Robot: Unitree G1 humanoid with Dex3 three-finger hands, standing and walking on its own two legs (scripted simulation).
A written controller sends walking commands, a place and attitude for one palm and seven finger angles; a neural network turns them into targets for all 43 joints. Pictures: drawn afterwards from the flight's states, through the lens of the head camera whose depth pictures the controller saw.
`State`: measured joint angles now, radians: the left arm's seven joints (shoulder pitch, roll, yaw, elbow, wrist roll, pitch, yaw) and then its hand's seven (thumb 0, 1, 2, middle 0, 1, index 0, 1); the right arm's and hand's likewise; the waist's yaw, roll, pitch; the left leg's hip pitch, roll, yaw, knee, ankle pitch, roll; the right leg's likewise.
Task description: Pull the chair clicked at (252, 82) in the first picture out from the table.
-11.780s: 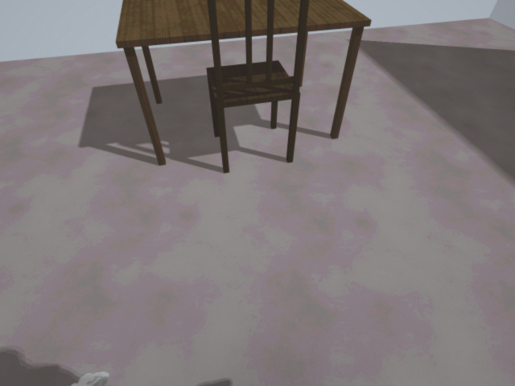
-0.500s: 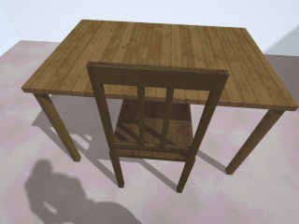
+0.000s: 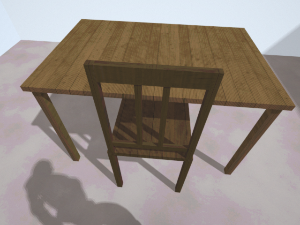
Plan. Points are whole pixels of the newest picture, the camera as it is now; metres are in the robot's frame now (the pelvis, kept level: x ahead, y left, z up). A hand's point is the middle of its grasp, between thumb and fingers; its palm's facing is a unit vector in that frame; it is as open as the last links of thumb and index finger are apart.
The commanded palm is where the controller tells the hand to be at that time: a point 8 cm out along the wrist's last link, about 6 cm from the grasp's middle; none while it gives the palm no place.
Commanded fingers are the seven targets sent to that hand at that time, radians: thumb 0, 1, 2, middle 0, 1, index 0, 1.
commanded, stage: look again from close up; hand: left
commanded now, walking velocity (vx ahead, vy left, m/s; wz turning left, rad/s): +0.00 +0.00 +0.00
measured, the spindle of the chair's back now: (139, 118) +0.50 +0.08 -0.06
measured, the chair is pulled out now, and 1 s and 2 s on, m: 0.00 0.00 0.00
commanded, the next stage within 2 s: none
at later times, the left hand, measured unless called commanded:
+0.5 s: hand out of the picture -0.03 +0.13 -0.17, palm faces +0.06 -0.99 -0.15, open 7.4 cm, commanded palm none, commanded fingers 0.00 0.90 0.90 -0.20 -0.30 -0.20 -0.30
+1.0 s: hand out of the picture -0.04 +0.11 -0.17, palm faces +0.08 -0.99 -0.15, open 7.4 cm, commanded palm none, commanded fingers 0.00 0.90 0.90 -0.20 -0.30 -0.20 -0.30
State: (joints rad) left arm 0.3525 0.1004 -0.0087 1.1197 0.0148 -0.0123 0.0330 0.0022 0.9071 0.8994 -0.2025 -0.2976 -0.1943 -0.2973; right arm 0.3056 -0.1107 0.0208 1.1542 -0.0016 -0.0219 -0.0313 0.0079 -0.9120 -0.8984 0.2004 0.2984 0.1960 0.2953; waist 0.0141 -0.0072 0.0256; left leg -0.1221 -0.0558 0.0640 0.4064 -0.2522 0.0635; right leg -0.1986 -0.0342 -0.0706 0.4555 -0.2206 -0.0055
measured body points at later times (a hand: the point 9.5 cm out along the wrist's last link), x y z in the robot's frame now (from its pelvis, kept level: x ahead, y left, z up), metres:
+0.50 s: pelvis +0.00 -0.02 +0.00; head +0.00 -0.02 +0.45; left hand -0.04 +0.18 -0.16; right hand -0.02 -0.21 -0.17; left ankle -0.02 +0.08 -0.74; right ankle +0.02 -0.11 -0.74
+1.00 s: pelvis +0.00 -0.04 +0.00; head +0.00 -0.04 +0.45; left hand -0.04 +0.16 -0.16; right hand -0.02 -0.23 -0.17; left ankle -0.02 +0.08 -0.74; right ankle +0.02 -0.11 -0.74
